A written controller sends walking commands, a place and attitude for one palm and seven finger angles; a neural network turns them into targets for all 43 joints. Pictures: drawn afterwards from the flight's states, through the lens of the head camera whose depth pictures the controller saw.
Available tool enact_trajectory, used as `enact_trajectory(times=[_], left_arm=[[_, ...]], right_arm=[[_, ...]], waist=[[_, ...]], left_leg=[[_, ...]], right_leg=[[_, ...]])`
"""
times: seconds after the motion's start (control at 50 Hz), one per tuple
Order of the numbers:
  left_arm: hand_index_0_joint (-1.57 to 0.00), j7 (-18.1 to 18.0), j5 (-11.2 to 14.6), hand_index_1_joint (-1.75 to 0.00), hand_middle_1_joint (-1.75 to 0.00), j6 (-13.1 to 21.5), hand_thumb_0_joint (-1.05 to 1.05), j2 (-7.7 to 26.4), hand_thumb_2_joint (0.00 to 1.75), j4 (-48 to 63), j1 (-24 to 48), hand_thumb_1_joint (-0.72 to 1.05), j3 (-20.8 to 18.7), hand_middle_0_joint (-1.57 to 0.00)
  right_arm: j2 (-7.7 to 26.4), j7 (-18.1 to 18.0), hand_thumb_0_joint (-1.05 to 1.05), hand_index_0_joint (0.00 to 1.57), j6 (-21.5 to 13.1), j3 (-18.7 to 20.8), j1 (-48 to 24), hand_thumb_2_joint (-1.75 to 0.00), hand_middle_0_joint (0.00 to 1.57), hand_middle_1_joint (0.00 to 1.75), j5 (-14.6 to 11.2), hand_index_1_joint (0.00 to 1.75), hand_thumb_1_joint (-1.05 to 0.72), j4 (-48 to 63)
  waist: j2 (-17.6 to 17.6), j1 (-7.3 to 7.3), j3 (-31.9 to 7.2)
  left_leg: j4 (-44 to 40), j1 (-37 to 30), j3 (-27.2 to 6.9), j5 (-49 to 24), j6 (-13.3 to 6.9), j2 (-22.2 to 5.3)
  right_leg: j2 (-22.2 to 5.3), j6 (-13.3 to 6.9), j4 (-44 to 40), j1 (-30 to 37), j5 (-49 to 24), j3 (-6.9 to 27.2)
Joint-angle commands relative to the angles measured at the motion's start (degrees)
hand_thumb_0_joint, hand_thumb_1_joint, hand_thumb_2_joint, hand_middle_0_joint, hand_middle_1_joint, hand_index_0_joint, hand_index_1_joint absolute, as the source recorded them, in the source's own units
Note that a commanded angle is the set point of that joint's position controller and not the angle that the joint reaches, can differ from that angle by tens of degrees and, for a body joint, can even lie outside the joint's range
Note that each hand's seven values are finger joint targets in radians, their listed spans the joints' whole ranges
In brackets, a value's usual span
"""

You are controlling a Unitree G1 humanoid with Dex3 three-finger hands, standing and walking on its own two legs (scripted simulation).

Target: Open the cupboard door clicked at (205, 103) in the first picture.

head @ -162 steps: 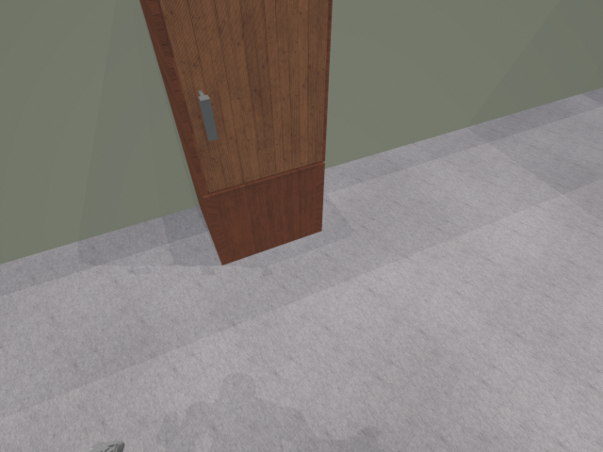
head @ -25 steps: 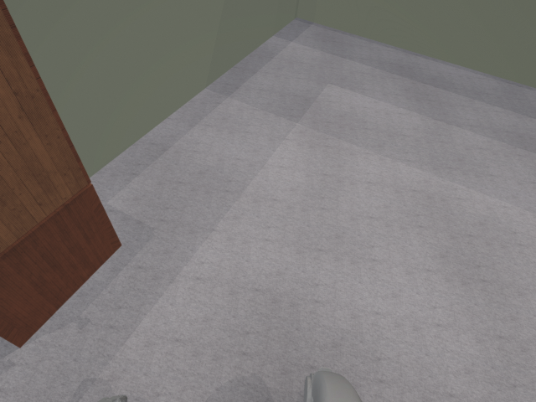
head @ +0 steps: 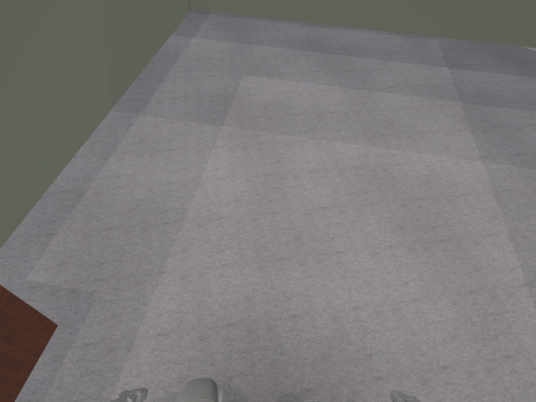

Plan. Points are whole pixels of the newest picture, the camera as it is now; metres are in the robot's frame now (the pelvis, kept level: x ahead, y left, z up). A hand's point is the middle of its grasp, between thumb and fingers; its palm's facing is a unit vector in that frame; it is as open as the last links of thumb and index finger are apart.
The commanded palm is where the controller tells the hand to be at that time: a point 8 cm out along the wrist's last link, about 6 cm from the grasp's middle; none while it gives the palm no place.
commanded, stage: walk to a spot facing it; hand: left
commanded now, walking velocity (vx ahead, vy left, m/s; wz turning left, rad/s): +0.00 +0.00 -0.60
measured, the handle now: out of the picture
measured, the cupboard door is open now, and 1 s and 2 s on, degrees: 0 0 0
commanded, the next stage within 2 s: turn to face it in 1.54 s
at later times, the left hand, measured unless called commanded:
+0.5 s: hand (143, 385) +0.17 +0.22 -0.16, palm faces -0.31 -0.93 -0.19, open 7.4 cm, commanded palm none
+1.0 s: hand (188, 350) +0.22 +0.15 -0.15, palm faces -0.54 -0.82 -0.21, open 7.4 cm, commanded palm none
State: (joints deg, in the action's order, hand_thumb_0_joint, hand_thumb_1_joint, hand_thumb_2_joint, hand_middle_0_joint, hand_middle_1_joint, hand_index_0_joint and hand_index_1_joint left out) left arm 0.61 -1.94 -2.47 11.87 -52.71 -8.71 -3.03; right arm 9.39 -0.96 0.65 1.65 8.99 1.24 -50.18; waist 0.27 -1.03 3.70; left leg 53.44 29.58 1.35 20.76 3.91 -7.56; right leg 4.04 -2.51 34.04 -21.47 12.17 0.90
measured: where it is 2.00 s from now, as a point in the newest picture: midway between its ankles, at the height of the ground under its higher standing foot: outside the picture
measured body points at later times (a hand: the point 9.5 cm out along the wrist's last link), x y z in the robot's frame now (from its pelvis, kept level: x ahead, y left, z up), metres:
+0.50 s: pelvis +0.03 +0.05 +0.02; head +0.08 +0.06 +0.46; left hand +0.19 +0.27 -0.14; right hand -0.02 -0.20 -0.12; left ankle +0.06 +0.15 -0.72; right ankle -0.02 -0.08 -0.68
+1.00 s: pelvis +0.05 +0.03 +0.01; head +0.07 +0.03 +0.46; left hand +0.25 +0.19 -0.13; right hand -0.03 -0.23 -0.12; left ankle +0.12 +0.13 -0.70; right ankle -0.01 -0.06 -0.72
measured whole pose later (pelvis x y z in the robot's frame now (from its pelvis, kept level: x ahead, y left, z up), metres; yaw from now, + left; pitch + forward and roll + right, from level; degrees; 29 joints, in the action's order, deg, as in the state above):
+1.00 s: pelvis +0.05 +0.03 +0.01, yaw -37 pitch +0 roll +0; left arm 1.3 -1.6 -1.7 12.2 -52.5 -12.2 -3.6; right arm 12.6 -0.2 1.5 3.1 10.5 1.3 -51.7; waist 0.4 1.3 1.6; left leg 42.8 20.5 3.0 23.9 4.1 -3.3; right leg 3.6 -1.7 29.1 -14.9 14.6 5.0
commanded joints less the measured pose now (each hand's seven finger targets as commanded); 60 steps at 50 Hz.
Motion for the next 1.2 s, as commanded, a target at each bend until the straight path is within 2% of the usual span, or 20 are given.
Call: enact_trajectory(times=[0.0, 0.04, 0.06, 0.08, 0.12, 0.18, 0.4, 0.48, 0.54, 0.56, 0.58, 0.6, 0.68, 0.9, 0.98, 1.0, 1.02, 1.04, 1.1, 1.18], left_arm=[[-0.20, -0.5, 0.4, -0.30, -0.30, 0.9, 0.00, 11.2, 0.90, 6.8, 0.3, 0.90, -3.5, -0.20], [-0.20, -0.7, 1.0, -0.30, -0.30, 0.5, 0.00, 8.3, 0.90, 7.7, 0.1, 0.90, -3.1, -0.20], [-0.20, -0.2, 1.6, -0.30, -0.30, 0.3, 0.00, 4.5, 0.90, 9.0, -2.2, 0.90, -2.6, -0.20], [-0.20, 0.0, 0.7, -0.30, -0.30, 0.3, 0.00, 5.9, 0.90, 8.8, -2.8, 0.90, -2.9, -0.20], [-0.20, 0.8, 0.2, -0.30, -0.30, 0.4, 0.00, 7.6, 0.90, 7.0, -2.6, 0.90, -4.4, -0.20], [-0.20, 1.2, 0.4, -0.30, -0.30, -0.1, 0.00, 5.5, 0.90, 5.5, -5.2, 0.90, -3.9, -0.20], [-0.20, 1.2, 0.6, -0.30, -0.30, -0.8, 0.00, 3.1, 0.90, 5.5, 1.3, 0.90, -2.9, -0.20], [-0.20, 0.9, 0.6, -0.30, -0.30, -0.1, 0.00, 2.9, 0.90, 5.6, 1.3, 0.90, -2.7, -0.20], [-0.20, 0.2, 0.4, -0.30, -0.30, 0.9, 0.00, 5.2, 0.90, 4.2, -4.4, 0.90, -3.1, -0.20], [-0.20, -0.5, 0.0, -0.30, -0.30, 1.9, 0.00, 11.0, 0.90, 3.1, -8.6, 0.90, -4.1, -0.20], [-0.20, -1.2, 0.7, -0.30, -0.30, 2.1, 0.00, 16.5, 0.90, 2.3, -11.9, 0.90, -5.1, -0.20], [-0.20, -1.8, 1.3, -0.30, -0.30, 1.7, 0.00, 16.2, 0.90, 2.1, -12.2, 0.90, -5.2, -0.20], [-0.20, -1.8, 1.1, -0.30, -0.30, 1.6, 0.00, 10.4, 0.90, 5.4, 0.3, 0.90, -3.4, -0.20], [-0.20, -0.4, 0.6, -0.30, -0.30, 2.0, 0.00, 12.8, 0.90, 4.5, -3.4, 0.90, -4.0, -0.20], [-0.20, -0.1, 1.0, -0.30, -0.30, 1.9, 0.00, 12.0, 0.90, 4.9, -0.8, 0.90, -4.0, -0.20], [-0.20, 0.2, 1.2, -0.30, -0.30, 1.8, 0.00, 9.3, 0.90, 5.7, -0.4, 0.90, -3.3, -0.20], [-0.20, 0.9, 1.6, -0.30, -0.30, 1.6, 0.00, 5.0, 0.90, 6.9, -0.6, 0.90, -2.5, -0.20], [-0.20, 1.2, 1.0, -0.30, -0.30, 1.9, 0.00, 6.1, 0.90, 8.4, 1.3, 0.90, -2.8, -0.20], [-0.20, 2.4, 0.0, -0.30, -0.30, 1.1, 0.00, 6.8, 0.90, 5.0, -0.4, 0.90, -4.0, -0.20], [-0.20, 2.1, 0.4, -0.30, -0.30, 0.4, 0.00, 3.6, 0.90, 2.8, -3.3, 0.90, -3.0, -0.20]], right_arm=[[6.0, -0.5, 0.00, 0.20, -0.7, 2.1, 7.1, -0.90, 0.20, 0.30, -0.5, 0.30, -0.90, 2.2], [8.4, -1.1, 0.00, 0.20, -1.6, 2.6, 11.0, -0.90, 0.20, 0.30, -0.7, 0.30, -0.90, 1.4], [14.3, -1.1, 0.00, 0.20, -2.0, 3.6, 10.1, -0.90, 0.20, 0.30, 0.2, 0.30, -0.90, 2.5], [16.1, -0.9, 0.00, 0.20, -1.7, 3.9, 7.8, -0.90, 0.20, 0.30, 0.3, 0.30, -0.90, 3.1], [11.9, -1.2, 0.00, 0.20, -2.1, 2.9, 2.2, -0.90, 0.20, 0.30, 0.4, 0.30, -0.90, 4.5], [9.6, -1.3, 0.00, 0.20, -2.5, 2.3, 1.6, -0.90, 0.20, 0.30, 0.2, 0.30, -0.90, 3.7], [11.1, -0.8, 0.00, 0.20, -1.5, 4.2, 8.8, -0.90, 0.20, 0.30, 0.3, 0.30, -0.90, -1.7], [12.4, -0.3, 0.00, 0.20, -1.3, 4.9, 7.8, -0.90, 0.20, 0.30, 0.5, 0.30, -0.90, -2.5], [12.1, 0.2, 0.00, 0.20, -1.0, 5.0, 7.5, -0.90, 0.20, 0.30, 0.0, 0.30, -0.90, -2.3], [9.5, 0.5, 0.00, 0.20, -0.7, 4.3, 8.5, -0.90, 0.20, 0.30, -0.5, 0.30, -0.90, -0.8], [6.2, 0.6, 0.00, 0.20, -0.3, 2.9, 4.9, -0.90, 0.20, 0.30, -0.3, 0.30, -0.90, 2.3], [7.2, -0.4, 0.00, 0.20, 0.4, 2.9, 2.6, -0.90, 0.20, 0.30, -0.6, 0.30, -0.90, 3.0], [8.0, -0.3, 0.00, 0.20, 1.2, 3.3, 4.1, -0.90, 0.20, 0.30, 0.2, 0.30, -0.90, 0.1], [8.4, 0.6, 0.00, 0.20, -0.3, 2.9, -0.9, -0.90, 0.20, 0.30, 0.0, 0.30, -0.90, 3.7], [8.0, 0.1, 0.00, 0.20, -1.8, 2.7, 6.5, -0.90, 0.20, 0.30, -0.3, 0.30, -0.90, 1.9], [10.5, -0.6, 0.00, 0.20, -2.4, 3.0, 10.6, -0.90, 0.20, 0.30, -0.3, 0.30, -0.90, 0.8], [16.7, -0.8, 0.00, 0.20, -2.5, 4.2, 14.5, -0.90, 0.20, 0.30, 0.7, 0.30, -0.90, 0.1], [18.3, -0.7, 0.00, 0.20, -2.2, 4.2, 14.2, -0.90, 0.20, 0.30, 0.3, 0.30, -0.90, 0.8], [11.7, -1.0, 0.00, 0.20, -2.8, 2.1, 5.5, -0.90, 0.20, 0.30, 0.4, 0.30, -0.90, 1.6], [9.8, -1.6, 0.00, 0.20, -3.5, 1.5, 9.9, -0.90, 0.20, 0.30, 0.0, 0.30, -0.90, -0.7]], waist=[[10.3, -0.13, -5.1], [2.5, -2.19, -7.5], [-15.6, -1.29, -6.8], [-19.4, -0.98, -6.2], [-8.9, 1.13, -2.2], [-7.7, 1.84, -4.6], [-11.8, -2.01, -3.6], [-13.1, -1.66, -4.7], [-6.9, 2.08, -7.8], [7.3, 4.18, -10.6], [17.1, 5.64, -10.1], [12.6, 6.21, -10.3], [7.2, 0.57, -4.4], [9.5, 3.33, -3.4], [8.2, -0.36, -4.2], [1.8, -2.36, -5.1], [-16.2, -4.20, -5.0], [-17.3, -3.88, -1.5], [-7.7, 0.71, 5.3], [-9.1, 0.67, -1.1]], left_leg=[[-12.7, -13.2, 3.5, -0.5, -0.4, 5.2], [-29.8, -24.0, -0.7, -4.1, -1.5, 1.1], [-37.5, -28.3, -17.9, -5.4, -6.7, -14.3], [-40.1, -23.2, -23.1, -5.8, -11.1, -22.9], [-39.3, -15.6, -14.3, -8.8, -10.9, -16.8], [-35.5, -20.6, -0.9, -24.7, -8.7, -11.3], [-33.4, -26.4, 7.8, -30.6, -10.5, -15.1], [-30.1, -25.8, 9.6, -29.9, -9.9, -16.8], [-17.5, -19.9, 14.2, -27.4, -4.8, -14.7], [-4.2, -6.8, 16.4, -13.4, -1.1, -9.8], [8.9, 6.5, 11.6, 15.3, 1.4, -1.6], [13.5, 6.9, 3.0, 16.2, 0.8, -1.6], [12.9, 3.6, 0.7, 2.1, 1.8, -1.6], [-7.2, -3.4, 1.7, 4.1, 0.8, 3.6], [-25.7, -20.6, 3.7, -1.9, -0.7, 6.1], [-32.5, -31.3, -0.2, 0.4, -1.8, 1.9], [-40.8, -36.9, -18.6, 15.7, -5.8, -13.3], [-45.8, -29.5, -26.9, 22.1, -9.7, -23.0], [-45.3, -18.2, -10.7, 6.0, -7.7, -14.7], [-35.8, -27.7, 4.4, -36.5, -6.8, -10.2]], right_leg=[[-12.2, -5.9, -11.6, -3.9, -0.1, 16.9], [-8.1, -1.7, -2.4, -7.4, 0.0, 14.0], [0.1, 2.3, 11.8, -17.4, 14.5, 5.5], [-1.8, 4.3, 25.7, -17.6, 21.9, 1.2], [-4.4, 5.0, 36.1, -15.0, 14.7, 2.0], [-5.8, 6.3, 38.6, -14.1, 9.0, 0.0], [-8.1, 6.3, 19.2, -8.3, 13.1, -5.7], [-6.8, 4.5, 10.3, -3.2, 13.4, -7.5], [-6.0, 2.1, -6.3, 11.1, -1.0, -7.8], [-16.6, -2.2, -11.5, 23.7, -13.7, 6.5], [-28.0, -8.5, -12.1, 25.5, -37.0, 21.6], [-27.6, -10.8, -11.8, 22.3, -37.5, 19.6], [-17.8, -6.8, -13.2, 12.1, -22.3, 10.1], [-15.5, -8.5, -18.6, 9.1, 10.2, 21.4], [-11.3, -5.4, -13.0, 0.4, 12.7, 20.8], [-7.2, -2.7, -6.3, -8.3, 15.6, 17.3], [1.1, 0.8, 10.1, -19.7, 21.5, 7.4], [-2.6, 2.4, 20.9, -21.7, 20.7, 2.1], [-6.8, 4.1, 31.8, -17.3, 9.0, 0.8], [-6.3, 5.7, 32.5, -15.8, 6.1, -2.4]])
